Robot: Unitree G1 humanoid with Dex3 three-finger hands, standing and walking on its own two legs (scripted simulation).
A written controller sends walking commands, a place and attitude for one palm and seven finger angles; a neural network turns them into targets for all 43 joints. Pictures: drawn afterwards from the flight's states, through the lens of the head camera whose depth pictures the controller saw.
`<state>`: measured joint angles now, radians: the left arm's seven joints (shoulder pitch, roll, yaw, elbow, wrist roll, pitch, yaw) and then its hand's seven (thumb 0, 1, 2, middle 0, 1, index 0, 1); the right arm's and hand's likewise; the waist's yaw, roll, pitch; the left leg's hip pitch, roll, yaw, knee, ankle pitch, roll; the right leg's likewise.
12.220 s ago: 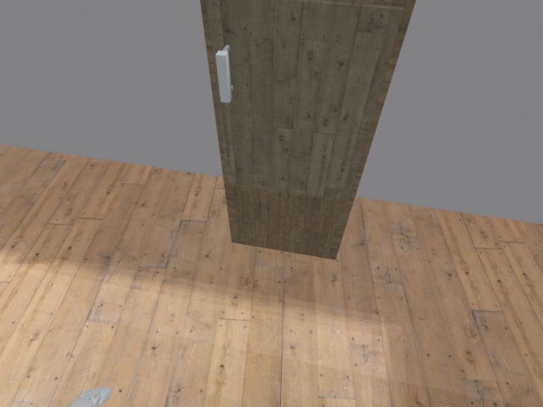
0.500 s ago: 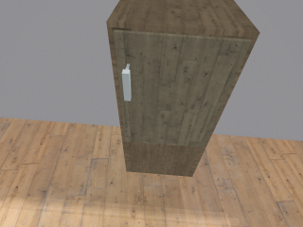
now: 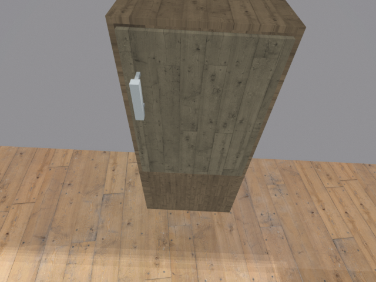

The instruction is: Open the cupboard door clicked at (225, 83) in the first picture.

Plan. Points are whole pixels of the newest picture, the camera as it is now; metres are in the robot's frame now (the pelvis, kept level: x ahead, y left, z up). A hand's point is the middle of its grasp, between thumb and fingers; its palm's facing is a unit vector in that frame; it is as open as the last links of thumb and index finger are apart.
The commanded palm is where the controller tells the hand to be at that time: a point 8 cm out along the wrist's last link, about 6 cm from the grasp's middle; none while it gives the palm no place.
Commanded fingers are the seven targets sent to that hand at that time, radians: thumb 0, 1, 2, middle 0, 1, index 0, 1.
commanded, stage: come to a stop and stand still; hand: left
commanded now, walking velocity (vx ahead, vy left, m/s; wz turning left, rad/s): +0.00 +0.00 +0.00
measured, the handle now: (139, 96) +0.57 +0.17 +0.08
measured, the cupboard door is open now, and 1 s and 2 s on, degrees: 0 0 0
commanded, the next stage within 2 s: look again from close up in 0.74 s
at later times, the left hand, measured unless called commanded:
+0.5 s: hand out of the picture +0.10 +0.12 -0.15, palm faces +0.05 -0.96 -0.27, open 7.3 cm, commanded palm none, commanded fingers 0.00 0.90 0.90 -0.20 -0.30 -0.20 -0.30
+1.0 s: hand out of the picture +0.06 +0.12 -0.16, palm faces +0.07 -0.97 -0.23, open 7.4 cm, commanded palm none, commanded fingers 0.00 0.90 0.90 -0.20 -0.30 -0.20 -0.30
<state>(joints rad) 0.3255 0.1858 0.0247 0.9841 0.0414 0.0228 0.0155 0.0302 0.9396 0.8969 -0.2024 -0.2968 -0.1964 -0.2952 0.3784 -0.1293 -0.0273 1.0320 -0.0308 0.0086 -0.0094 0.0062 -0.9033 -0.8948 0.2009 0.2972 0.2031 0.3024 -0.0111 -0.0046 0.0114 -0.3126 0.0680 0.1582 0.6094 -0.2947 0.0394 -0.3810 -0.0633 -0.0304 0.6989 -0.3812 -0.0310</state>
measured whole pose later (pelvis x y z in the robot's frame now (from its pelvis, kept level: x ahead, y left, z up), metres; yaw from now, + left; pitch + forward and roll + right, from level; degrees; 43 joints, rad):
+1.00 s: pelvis +0.06 -0.06 +0.01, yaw +2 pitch -1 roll +1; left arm 0.26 0.15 0.01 1.11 0.02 -0.01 0.03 0.01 0.91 0.90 -0.20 -0.30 -0.20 -0.30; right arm 0.26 -0.16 0.00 1.11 -0.01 -0.01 -0.04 0.01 -0.92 -0.90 0.20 0.30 0.20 0.30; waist 0.01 0.02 0.05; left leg -0.12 0.08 0.09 0.42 -0.28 -0.07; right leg -0.16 -0.01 -0.08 0.49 -0.32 -0.03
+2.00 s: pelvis +0.00 -0.04 -0.06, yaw +6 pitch +9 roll -2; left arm 0.37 0.22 0.17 0.03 -0.26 -0.49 -0.34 0.02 0.42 0.69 -0.24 -0.60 -0.23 -0.60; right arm 0.15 -0.26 -0.01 0.51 0.02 -0.26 -0.05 0.01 -0.90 -0.90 0.20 0.30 0.20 0.30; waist 0.06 -0.01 -0.07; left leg -0.77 0.06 -0.02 1.10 -0.49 -0.02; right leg -0.72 -0.07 -0.13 1.06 -0.50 0.00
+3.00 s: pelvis +0.02 -0.04 -0.01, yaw +4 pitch +4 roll -1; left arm -0.07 0.43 0.45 0.35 -0.35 -0.16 -0.54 -0.01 -0.49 0.30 -0.30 -1.19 -0.30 -1.19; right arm 0.25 -0.28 0.06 0.60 0.05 -0.24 -0.11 0.01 -0.90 -0.89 0.20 0.30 0.21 0.30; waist 0.03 0.04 -0.03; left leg -0.44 0.07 0.03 0.74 -0.37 -0.02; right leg -0.41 -0.04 -0.11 0.71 -0.36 0.00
